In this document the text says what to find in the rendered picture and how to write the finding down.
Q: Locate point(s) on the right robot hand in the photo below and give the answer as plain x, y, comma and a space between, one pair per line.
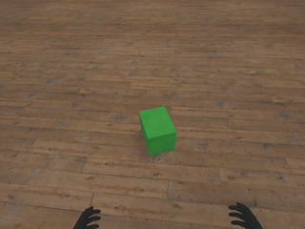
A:
250, 221

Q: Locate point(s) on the left robot hand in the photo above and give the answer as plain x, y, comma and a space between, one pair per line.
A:
84, 219

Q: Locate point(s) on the carton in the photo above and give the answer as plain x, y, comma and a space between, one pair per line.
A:
158, 130

